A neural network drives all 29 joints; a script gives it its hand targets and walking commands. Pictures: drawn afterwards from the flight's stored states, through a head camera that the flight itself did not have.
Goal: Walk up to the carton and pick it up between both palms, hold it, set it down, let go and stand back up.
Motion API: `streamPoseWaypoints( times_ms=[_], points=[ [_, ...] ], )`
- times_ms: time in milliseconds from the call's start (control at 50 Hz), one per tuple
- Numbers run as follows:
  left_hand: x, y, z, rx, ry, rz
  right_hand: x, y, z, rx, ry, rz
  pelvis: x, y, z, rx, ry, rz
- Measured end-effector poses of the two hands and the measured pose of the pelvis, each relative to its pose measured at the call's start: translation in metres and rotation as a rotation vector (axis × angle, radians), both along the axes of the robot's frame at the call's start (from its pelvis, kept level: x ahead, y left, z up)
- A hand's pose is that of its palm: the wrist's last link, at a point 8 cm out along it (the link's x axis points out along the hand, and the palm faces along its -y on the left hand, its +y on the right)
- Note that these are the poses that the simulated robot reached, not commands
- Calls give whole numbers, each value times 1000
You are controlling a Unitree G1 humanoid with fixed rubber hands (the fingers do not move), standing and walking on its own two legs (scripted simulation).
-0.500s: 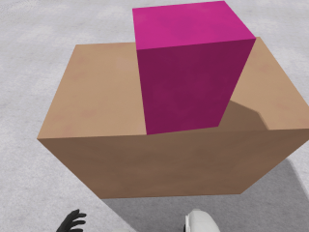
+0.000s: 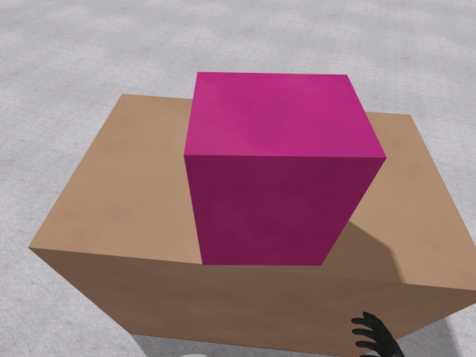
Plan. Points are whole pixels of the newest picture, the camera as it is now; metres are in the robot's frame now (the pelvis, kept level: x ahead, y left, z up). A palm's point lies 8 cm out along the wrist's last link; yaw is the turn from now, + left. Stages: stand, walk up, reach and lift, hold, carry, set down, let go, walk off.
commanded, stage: walk up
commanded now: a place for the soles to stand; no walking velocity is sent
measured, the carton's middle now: (266, 180) +0.36 -0.01 +0.11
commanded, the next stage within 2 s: none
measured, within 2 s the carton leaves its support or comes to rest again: neither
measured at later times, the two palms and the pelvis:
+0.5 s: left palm out of the picture +0.07 +0.25 -0.10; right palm out of the picture +0.08 -0.25 -0.10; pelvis +0.01 +0.00 +0.01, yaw -3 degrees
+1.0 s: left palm out of the picture +0.04 +0.27 -0.11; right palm out of the picture +0.03 -0.23 -0.11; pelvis +0.00 +0.02 +0.01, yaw -5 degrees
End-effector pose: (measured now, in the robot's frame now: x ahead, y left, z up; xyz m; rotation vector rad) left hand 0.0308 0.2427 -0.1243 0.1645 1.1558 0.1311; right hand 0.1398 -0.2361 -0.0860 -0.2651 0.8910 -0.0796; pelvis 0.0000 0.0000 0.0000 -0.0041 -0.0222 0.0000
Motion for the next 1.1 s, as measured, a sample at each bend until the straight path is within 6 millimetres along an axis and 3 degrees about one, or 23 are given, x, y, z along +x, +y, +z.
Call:
streamPoseWaypoints(
  times_ms=[160, 320, 620, 1100],
  points=[
    [38, 2, 23, 48, -71, -45, -1, -8, -9, 24, 40, -19, 9, -5, 7, -2, 4, -13],
    [50, 8, 28, 65, -84, -58, -27, -14, -17, 18, 116, -62, 9, -4, 9, -2, -2, -28],
    [32, 4, 15, 13, -23, -69, -75, -13, -16, 4, 192, -133, 5, 5, 12, -3, -5, -55],
    [7, 27, 12, 35, 51, -76, -124, 8, -27, 23, 295, -212, -5, 26, 14, -2, -5, -86]
  ],
)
